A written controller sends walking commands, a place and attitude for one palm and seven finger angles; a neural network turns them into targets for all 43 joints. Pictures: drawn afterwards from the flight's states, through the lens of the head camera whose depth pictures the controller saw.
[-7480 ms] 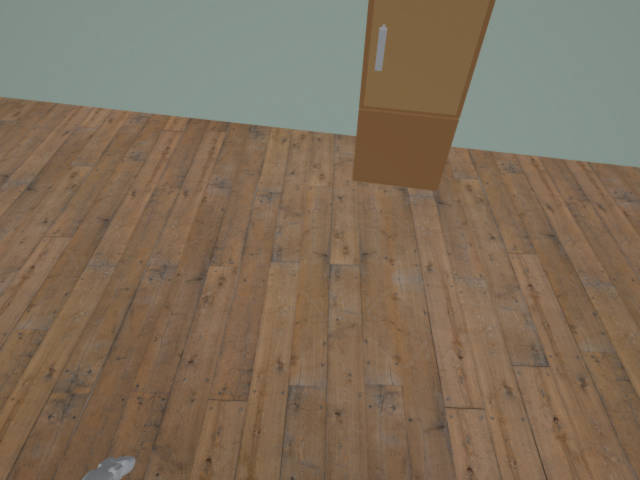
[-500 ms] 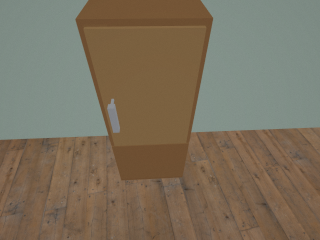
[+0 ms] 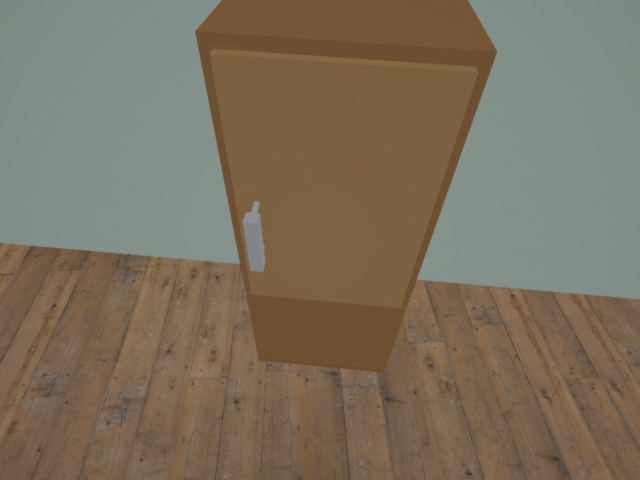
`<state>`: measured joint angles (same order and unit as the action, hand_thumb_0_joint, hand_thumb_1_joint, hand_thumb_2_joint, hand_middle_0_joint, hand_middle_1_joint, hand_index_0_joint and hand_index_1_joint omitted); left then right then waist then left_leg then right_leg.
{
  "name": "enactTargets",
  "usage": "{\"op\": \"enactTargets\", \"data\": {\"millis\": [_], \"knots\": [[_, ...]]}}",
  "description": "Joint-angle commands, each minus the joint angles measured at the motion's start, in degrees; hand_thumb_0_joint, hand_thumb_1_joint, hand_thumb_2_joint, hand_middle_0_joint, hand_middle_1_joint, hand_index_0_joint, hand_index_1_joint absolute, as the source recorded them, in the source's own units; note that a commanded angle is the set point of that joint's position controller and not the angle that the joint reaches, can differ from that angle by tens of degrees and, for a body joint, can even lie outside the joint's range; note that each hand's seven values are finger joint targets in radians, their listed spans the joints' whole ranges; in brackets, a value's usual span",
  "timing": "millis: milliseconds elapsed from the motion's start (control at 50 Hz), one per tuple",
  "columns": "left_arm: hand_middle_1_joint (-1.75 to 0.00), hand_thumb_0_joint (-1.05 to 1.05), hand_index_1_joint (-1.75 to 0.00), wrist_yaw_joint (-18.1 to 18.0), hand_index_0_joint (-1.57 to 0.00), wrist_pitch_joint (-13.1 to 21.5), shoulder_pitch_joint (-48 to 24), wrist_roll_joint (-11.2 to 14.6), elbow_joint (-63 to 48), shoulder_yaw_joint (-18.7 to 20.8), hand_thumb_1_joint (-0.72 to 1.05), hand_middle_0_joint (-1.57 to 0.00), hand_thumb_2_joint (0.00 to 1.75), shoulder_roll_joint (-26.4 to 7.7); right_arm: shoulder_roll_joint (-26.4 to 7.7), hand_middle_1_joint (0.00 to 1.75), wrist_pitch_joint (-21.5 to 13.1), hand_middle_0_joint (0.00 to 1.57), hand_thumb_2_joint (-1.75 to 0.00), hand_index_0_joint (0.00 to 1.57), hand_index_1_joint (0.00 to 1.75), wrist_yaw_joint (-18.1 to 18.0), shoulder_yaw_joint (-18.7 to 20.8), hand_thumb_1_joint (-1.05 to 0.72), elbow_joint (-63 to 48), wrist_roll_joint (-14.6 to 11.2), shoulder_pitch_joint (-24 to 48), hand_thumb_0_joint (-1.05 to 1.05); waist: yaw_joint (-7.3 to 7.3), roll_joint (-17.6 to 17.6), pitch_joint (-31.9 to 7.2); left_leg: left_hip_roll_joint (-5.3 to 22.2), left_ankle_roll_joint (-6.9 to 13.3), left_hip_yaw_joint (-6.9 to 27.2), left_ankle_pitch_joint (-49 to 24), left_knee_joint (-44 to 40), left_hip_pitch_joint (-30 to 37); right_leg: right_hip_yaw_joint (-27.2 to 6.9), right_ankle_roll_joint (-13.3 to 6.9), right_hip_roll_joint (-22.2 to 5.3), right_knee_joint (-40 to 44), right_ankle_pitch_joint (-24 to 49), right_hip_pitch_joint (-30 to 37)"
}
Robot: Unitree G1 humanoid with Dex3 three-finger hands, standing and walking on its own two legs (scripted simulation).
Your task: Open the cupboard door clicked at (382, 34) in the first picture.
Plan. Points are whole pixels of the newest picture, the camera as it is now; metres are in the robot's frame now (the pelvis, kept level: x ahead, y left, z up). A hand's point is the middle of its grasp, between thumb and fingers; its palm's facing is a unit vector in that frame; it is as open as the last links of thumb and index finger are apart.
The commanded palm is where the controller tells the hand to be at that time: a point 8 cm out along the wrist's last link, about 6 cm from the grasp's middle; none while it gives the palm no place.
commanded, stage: come to a stop and stand still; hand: left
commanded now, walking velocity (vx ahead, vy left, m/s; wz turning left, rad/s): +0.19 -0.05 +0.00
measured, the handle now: (257, 236) +0.57 +0.18 -0.09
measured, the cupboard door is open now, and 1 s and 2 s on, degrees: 0 0 0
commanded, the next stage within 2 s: look again from close up in 0.94 s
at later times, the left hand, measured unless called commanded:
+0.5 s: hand out of the picture +0.08 +0.17 -0.17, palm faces +0.00 -0.97 -0.24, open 7.4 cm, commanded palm none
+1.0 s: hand out of the picture +0.01 +0.18 -0.17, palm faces +0.00 -0.99 -0.16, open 7.3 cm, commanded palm none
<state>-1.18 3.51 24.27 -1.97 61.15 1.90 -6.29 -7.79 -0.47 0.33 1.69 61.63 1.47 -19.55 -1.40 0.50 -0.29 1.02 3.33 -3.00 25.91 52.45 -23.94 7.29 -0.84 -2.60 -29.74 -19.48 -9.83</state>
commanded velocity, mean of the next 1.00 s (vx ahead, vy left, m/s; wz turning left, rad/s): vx -0.05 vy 0.01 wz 0.00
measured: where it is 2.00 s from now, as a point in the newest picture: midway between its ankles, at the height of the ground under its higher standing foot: outside the picture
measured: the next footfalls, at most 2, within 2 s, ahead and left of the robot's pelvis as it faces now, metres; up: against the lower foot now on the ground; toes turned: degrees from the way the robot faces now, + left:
left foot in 0.10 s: +0.12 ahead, +0.11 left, +0.00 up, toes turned +5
right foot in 0.36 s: +0.08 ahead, -0.12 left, +0.00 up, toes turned -6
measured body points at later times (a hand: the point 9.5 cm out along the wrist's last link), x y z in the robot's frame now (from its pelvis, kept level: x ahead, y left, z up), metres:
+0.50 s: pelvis +0.03 -0.01 +0.00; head +0.05 -0.02 +0.44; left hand +0.08 +0.22 -0.15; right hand +0.09 -0.24 -0.16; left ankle +0.05 +0.10 -0.72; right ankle +0.04 -0.11 -0.73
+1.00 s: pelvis +0.01 +0.01 +0.01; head +0.02 +0.02 +0.46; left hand +0.01 +0.23 -0.16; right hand -0.01 -0.19 -0.15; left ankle +0.01 +0.10 -0.73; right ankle +0.04 -0.11 -0.73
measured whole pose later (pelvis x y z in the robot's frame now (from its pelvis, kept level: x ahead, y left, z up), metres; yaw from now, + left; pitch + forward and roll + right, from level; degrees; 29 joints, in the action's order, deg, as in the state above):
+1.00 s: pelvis +0.01 +0.01 +0.01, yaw -3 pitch -1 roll +0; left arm -1.1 -0.7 17.7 -1.0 62.4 0.2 -8.2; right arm -5.8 -0.4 -1.3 -0.5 63.8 1.1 -19.1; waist -0.6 0.8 1.6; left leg -1.6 2.9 -4.5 14.3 24.6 -9.1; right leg 4.0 0.4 -2.6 -25.3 -10.7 -13.1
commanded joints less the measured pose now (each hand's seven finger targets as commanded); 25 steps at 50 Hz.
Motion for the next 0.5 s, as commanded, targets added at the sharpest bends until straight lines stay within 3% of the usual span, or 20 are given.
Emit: {"op": "enactTargets", "data": {"millis": [0, 20, 40, 60, 80, 100, 120, 160, 200, 260, 300, 320, 340, 360, 380, 400, 440, 480], "knots": [[-0.3, 0.0, -0.3, -0.5, -0.2, 0.2, 2.4, 0.1, 0.0, 1.4, 0.9, -0.2, 0.9, -7.4, 0.8, 0.3, -2.4, 0.2, -0.9, 0.2, 0.3, 0.6, 0.0, -0.9, -5.1, -0.6, 2.0, 0.0, 2.07, 7.2, 7.2, -0.3, -0.9, -4.2, -9.4, -14.0, 3.8, -9.5, -7.6, -10.8, 13.1, 9.1, -6.6], [-0.3, 0.0, -0.3, -0.4, -0.2, -0.1, 2.1, 0.4, 0.2, 1.4, 0.9, -0.2, 0.9, -7.3, 0.5, 0.3, -2.5, 0.2, -0.9, 0.2, 0.3, 0.3, -0.2, -0.9, -4.2, -0.6, -0.3, 0.0, 2.99, 7.1, 6.5, -1.4, -1.4, -5.6, -14.0, -19.0, 10.0, -7.5, -6.2, -8.7, 10.8, 7.6, -9.5], [-0.3, 0.0, -0.3, -0.3, -0.2, -0.6, 2.6, 0.6, 0.4, 1.1, 0.9, -0.2, 0.9, -6.2, -0.6, 0.3, -2.7, 0.2, -0.9, 0.2, 0.3, -0.2, -0.3, -0.9, -2.9, -0.5, -2.9, 0.0, 3.67, 5.2, 5.8, -0.8, -1.9, -4.6, -16.4, -23.2, 15.3, -6.1, -4.8, -7.1, 6.5, 8.4, -11.1], [-0.3, 0.0, -0.3, -0.4, -0.2, -0.9, 3.5, 0.7, 0.5, 0.6, 0.9, -0.2, 0.9, -4.4, -3.6, 0.3, -3.1, 0.2, -0.9, 0.2, 0.3, -0.9, 0.2, -0.9, -1.6, -0.5, -6.2, 0.0, 4.44, -0.8, 2.8, 3.5, -1.3, 0.6, -22.2, -26.4, 21.2, -4.6, -2.8, -4.9, -1.7, 10.6, -11.8], [-0.3, 0.0, -0.3, -0.5, -0.2, -1.3, 5.3, 1.1, 0.1, -0.1, 0.9, -0.2, 0.9, -2.2, -8.5, 0.3, -3.4, 0.2, -0.9, 0.2, 0.3, -1.7, 0.8, -0.9, -1.5, -0.1, -8.6, 0.0, 4.04, -11.7, -1.3, 16.1, 3.7, 15.8, -36.1, -30.0, 25.0, -1.4, 0.4, -0.8, -10.5, -0.1, -16.1], [-0.3, 0.0, -0.3, -0.9, -0.2, -1.7, 5.2, 1.3, -0.5, -0.5, 0.9, -0.2, 0.9, -1.9, -10.1, 0.3, -2.9, 0.2, -0.9, 0.2, 0.3, -2.4, 0.8, -0.9, -2.0, -0.5, -8.4, 0.0, 3.55, -13.0, -3.1, 23.2, 9.6, 21.0, -50.4, -32.5, 23.5, -3.6, 1.2, -0.4, -18.0, -14.5, -15.3], [-0.3, 0.0, -0.3, -1.3, -0.2, -2.2, 5.0, 1.3, -0.6, -0.3, 0.9, -0.2, 0.9, -1.9, -10.4, 0.3, -2.2, 0.2, -0.9, 0.2, 0.3, -2.6, 0.7, -0.9, -3.1, -0.4, -5.1, 0.0, 2.52, -9.0, -2.0, 22.9, 11.0, 17.3, -52.8, -31.8, 18.0, -6.2, 0.8, -1.4, -19.7, -15.2, -11.6], [-0.3, 0.0, -0.3, -1.4, -0.2, -2.9, 3.2, 1.1, 0.8, -0.6, 0.9, -0.2, 0.9, -1.7, -7.7, 0.3, -2.5, 0.2, -0.9, 0.2, 0.3, -3.3, -0.5, -0.9, -2.8, -0.5, 1.4, 0.0, 0.83, -11.7, 1.9, 18.6, 8.5, 11.2, -63.2, -31.5, 13.6, -6.5, 1.3, -2.6, -17.6, -11.5, -9.5], [-0.3, 0.0, -0.3, -1.2, -0.2, -3.5, 3.0, 1.2, 0.7, -0.6, 0.9, -0.2, 0.9, -2.3, -7.4, 0.3, -2.0, 0.2, -0.9, 0.2, 0.3, -3.4, -0.2, -0.9, -3.3, -0.6, 4.0, 0.0, 0.42, -9.8, 2.6, 16.4, 7.2, 7.5, -63.3, -30.5, 14.0, -5.4, 1.8, -2.4, -12.1, -7.6, -8.4], [-0.3, 0.0, -0.3, -0.8, -0.2, -4.5, 2.2, 0.7, -0.8, 0.1, 0.9, -0.2, 0.9, -3.4, -9.5, 0.3, -0.8, 0.2, -0.9, 0.2, 0.3, -3.5, 1.6, -0.9, -4.2, -0.7, 4.3, 0.0, 0.64, -6.4, -0.4, 15.5, 6.4, 6.2, -55.9, -28.9, 14.4, -3.6, 1.8, -0.5, -8.1, 0.3, -6.2], [-0.3, 0.0, -0.3, -0.8, -0.2, -4.4, 2.1, 0.4, -2.2, 0.4, 0.9, -0.2, 0.9, -4.0, -9.7, 0.3, -0.3, 0.2, -0.9, 0.2, 0.3, -3.4, 2.2, -0.9, -5.1, -0.6, 5.6, 0.0, 0.04, -4.6, -1.6, 14.8, 5.3, 5.8, -49.3, -27.0, 13.5, -4.1, 1.4, -0.4, -4.3, 4.7, -4.5], [-0.3, 0.0, -0.3, -0.8, -0.2, -4.2, 2.1, 0.3, -2.9, 0.7, 0.9, -0.2, 0.9, -4.5, -9.7, 0.3, 0.0, 0.2, -0.9, 0.2, 0.3, -3.2, 2.4, -0.9, -5.8, -0.6, 6.7, 0.0, -0.43, -3.6, -2.3, 13.0, 3.8, 4.8, -43.0, -25.1, 12.1, -5.1, 1.2, -1.0, -1.3, 11.0, -3.1], [-0.3, 0.0, -0.3, -0.9, -0.2, -3.9, 1.3, 0.1, -3.7, 1.0, 0.9, -0.2, 0.9, -6.0, -8.5, 0.3, 0.4, 0.2, -0.9, 0.2, 0.3, -2.9, 2.5, -0.9, -6.3, -0.6, 7.4, 0.0, -0.37, 0.5, -2.6, 9.4, 1.5, 2.6, -34.0, -22.4, 10.4, -8.6, 0.4, -3.0, 1.2, 20.4, -2.7], [-0.3, 0.0, -0.3, -0.9, -0.2, -3.7, -0.3, -0.1, -4.7, 1.2, 0.9, -0.2, 0.9, -8.1, -6.5, 0.3, 0.8, 0.2, -0.9, 0.2, 0.3, -2.5, 2.4, -0.9, -6.6, -0.9, 6.6, 0.0, 0.48, 6.2, -2.8, 4.8, -1.0, -1.0, -22.0, -18.6, 7.6, -13.6, -1.7, -7.9, 2.6, 28.2, -2.0], [-0.3, 0.0, -0.3, -0.8, -0.2, -3.5, -2.2, 0.2, -5.2, 1.2, 0.9, -0.2, 0.9, -10.1, -4.5, 0.3, 1.3, 0.2, -0.9, 0.2, 0.3, -2.0, 2.0, -0.9, -6.7, -1.0, 6.1, 0.0, 1.16, 9.0, -1.7, 0.5, -2.8, -2.7, -8.8, -15.3, 5.9, -17.0, -5.0, -13.3, 5.7, 31.0, -3.3], [-0.3, 0.0, -0.3, -1.0, -0.2, -3.2, -3.2, 0.2, -5.7, 1.2, 0.9, -0.2, 0.9, -10.5, -2.8, 0.3, 2.0, 0.2, -0.9, 0.2, 0.3, -1.9, 1.8, -0.9, -6.7, -0.8, 6.8, 0.0, 0.68, 12.6, -1.3, -0.7, -3.4, -1.6, -0.1, -10.3, 4.7, -18.8, -7.7, -15.3, 8.3, 31.7, -4.0], [-0.3, 0.0, -0.3, -1.3, -0.2, -3.1, -6.0, 0.1, -6.7, 0.9, 0.9, -0.2, 0.9, -9.8, -3.0, 0.3, 2.5, 0.2, -0.9, 0.2, 0.3, -1.5, 1.8, -0.9, -6.3, -0.7, 8.2, 0.0, 0.39, 11.0, 1.4, -0.1, -3.4, 1.1, 2.2, -2.6, 2.4, -18.7, -9.9, -15.0, 10.7, 24.8, -6.7], [-0.3, 0.0, -0.3, -1.2, -0.2, -3.0, -7.8, 0.1, -7.5, 1.2, 0.9, -0.2, 0.9, -10.6, -3.2, 0.3, 2.2, 0.2, -0.9, 0.2, 0.3, -1.1, 1.5, -0.9, -5.7, -0.8, 7.2, 0.0, 0.68, 10.5, 1.8, -0.3, -3.6, 1.3, 1.0, -3.3, 2.0, -17.7, -9.8, -13.7, 11.0, 20.9, -5.8]]}}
